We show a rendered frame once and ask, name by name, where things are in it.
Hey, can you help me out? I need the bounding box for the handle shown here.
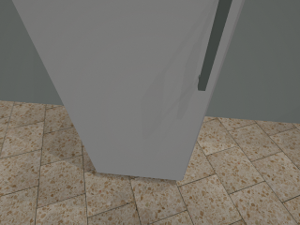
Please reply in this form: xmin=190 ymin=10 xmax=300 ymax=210
xmin=198 ymin=0 xmax=233 ymax=91

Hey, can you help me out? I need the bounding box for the fridge door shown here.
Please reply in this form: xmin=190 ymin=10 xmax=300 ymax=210
xmin=12 ymin=0 xmax=242 ymax=181

